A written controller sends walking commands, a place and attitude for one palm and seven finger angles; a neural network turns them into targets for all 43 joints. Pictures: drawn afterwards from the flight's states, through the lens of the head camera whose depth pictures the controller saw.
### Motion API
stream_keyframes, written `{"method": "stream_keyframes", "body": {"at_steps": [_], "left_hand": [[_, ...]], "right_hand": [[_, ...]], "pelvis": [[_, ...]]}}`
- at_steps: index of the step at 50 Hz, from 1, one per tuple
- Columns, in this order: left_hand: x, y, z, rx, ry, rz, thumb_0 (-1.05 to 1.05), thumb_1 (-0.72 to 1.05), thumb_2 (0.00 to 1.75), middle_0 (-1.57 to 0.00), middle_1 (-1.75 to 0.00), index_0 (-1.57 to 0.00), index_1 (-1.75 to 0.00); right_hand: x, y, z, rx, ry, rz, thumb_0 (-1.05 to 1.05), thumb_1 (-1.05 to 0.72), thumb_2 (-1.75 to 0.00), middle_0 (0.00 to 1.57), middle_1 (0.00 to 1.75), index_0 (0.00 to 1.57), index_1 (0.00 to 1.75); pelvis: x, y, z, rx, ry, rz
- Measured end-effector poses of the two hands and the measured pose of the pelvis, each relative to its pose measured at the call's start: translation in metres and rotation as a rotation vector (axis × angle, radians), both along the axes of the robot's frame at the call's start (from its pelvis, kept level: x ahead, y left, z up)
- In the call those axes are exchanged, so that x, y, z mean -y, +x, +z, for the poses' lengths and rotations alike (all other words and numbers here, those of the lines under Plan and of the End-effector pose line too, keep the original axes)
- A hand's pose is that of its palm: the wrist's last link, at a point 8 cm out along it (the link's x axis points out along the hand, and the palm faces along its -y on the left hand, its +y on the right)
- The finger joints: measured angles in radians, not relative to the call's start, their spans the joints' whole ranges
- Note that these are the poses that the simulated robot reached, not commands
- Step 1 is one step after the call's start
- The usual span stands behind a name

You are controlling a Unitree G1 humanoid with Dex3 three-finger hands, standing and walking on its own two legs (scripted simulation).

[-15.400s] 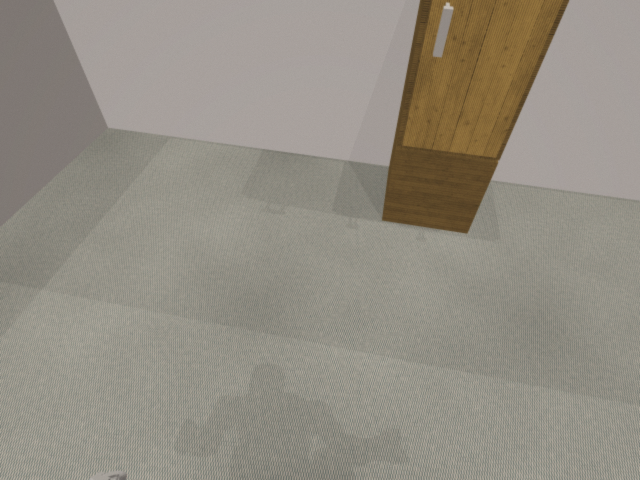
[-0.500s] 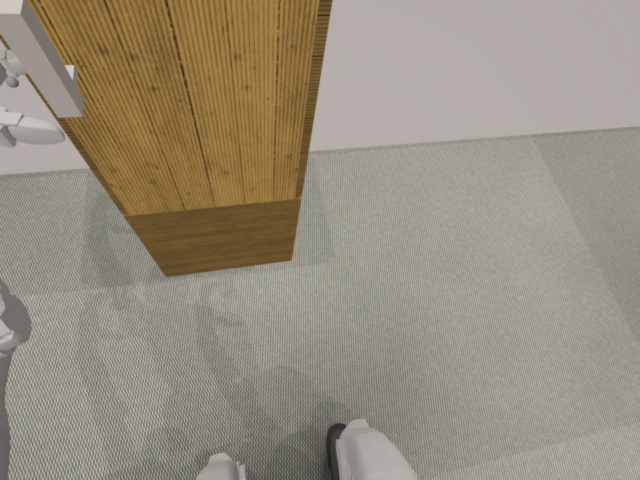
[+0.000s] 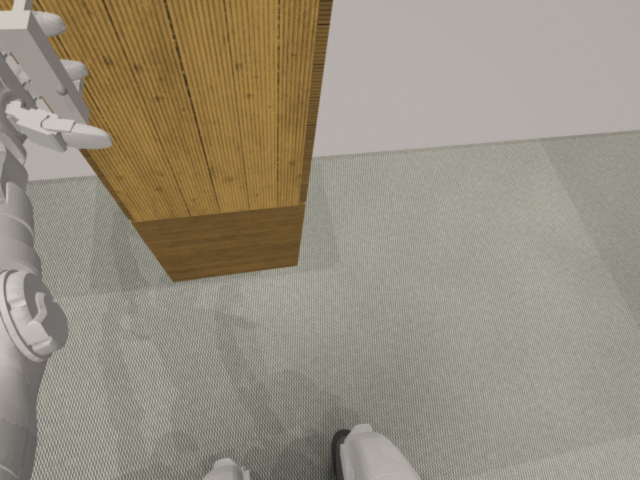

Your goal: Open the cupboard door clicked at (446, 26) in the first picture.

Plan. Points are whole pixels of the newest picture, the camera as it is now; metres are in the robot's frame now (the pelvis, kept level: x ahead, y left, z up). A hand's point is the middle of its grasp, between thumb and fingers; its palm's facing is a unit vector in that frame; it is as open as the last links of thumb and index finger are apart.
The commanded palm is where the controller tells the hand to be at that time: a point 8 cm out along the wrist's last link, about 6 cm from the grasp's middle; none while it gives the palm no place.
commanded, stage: slide the fingers in behind the handle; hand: left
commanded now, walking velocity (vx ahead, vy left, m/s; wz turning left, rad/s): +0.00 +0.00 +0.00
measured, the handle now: (51, 60) +0.59 +0.24 +0.12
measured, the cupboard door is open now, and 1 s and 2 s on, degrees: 0 0 15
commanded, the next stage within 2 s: close the thumb around the handle in 0.44 s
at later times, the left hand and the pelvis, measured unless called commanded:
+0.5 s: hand (56, 96) +0.53 +0.22 +0.12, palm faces +0.03 -1.00 -0.02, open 14.0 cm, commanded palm +0.51 +0.26 +0.12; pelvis -0.01 +0.00 +0.00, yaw +0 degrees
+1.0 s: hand (63, 90) +0.54 +0.22 +0.12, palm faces +0.02 -1.00 -0.01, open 8.3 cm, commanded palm +0.51 +0.25 +0.12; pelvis +0.00 +0.00 +0.00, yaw +0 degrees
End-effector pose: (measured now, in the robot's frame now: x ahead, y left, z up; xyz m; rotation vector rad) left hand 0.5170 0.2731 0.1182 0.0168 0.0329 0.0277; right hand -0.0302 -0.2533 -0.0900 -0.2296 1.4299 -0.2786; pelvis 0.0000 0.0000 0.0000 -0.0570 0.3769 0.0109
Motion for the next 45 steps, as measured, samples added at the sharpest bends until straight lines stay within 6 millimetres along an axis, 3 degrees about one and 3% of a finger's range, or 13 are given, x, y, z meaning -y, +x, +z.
{"method": "stream_keyframes", "body": {"at_steps": [6, 22, 31, 37, 45], "left_hand": [[0.008, 0.0, -0.002, -0.016, -0.02, 0.002, -0.01, -0.5, 0.3, -0.3, -1.2, -0.3, -1.2], [-0.005, -0.008, 0.0, -0.004, -0.002, 0.009, -0.01, -0.5, 0.3, -0.3, -1.2, -0.3, -1.2], [0.0, -0.003, -0.003, -0.014, -0.016, 0.0, -0.01, -0.49, 0.31, -0.31, -1.2, -0.3, -1.2], [0.001, 0.002, -0.003, -0.005, -0.011, 0.003, -0.01, -0.33, 0.37, -0.32, -1.21, -0.31, -1.22], [-0.002, 0.001, 0.0, 0.007, 0.0, 0.002, -0.01, 0.05, 0.53, -0.34, -1.25, -0.34, -1.26]], "right_hand": [[0.001, -0.005, -0.001, -0.013, 0.008, -0.002, 0.0, -0.91, -0.9, 0.2, 0.3, 0.21, 0.29], [0.008, -0.009, 0.003, -0.009, -0.021, 0.002, 0.01, -0.91, -0.9, 0.2, 0.3, 0.2, 0.29], [0.005, -0.009, 0.002, -0.01, -0.028, 0.017, 0.0, -0.91, -0.9, 0.2, 0.3, 0.2, 0.29], [0.0, -0.012, 0.002, -0.008, -0.019, 0.0, 0.0, -0.91, -0.9, 0.2, 0.3, 0.2, 0.29], [-0.006, -0.017, 0.001, -0.031, 0.003, -0.017, 0.0, -0.91, -0.9, 0.2, 0.3, 0.21, 0.29]], "pelvis": [[0.002, 0.0, 0.0, 0.004, 0.003, 0.001], [0.001, -0.005, 0.001, 0.008, 0.004, 0.0], [-0.001, -0.007, -0.001, 0.0, 0.001, 0.008], [-0.003, -0.006, -0.002, -0.007, 0.0, -0.001], [-0.004, -0.002, -0.001, -0.007, -0.001, -0.005]]}}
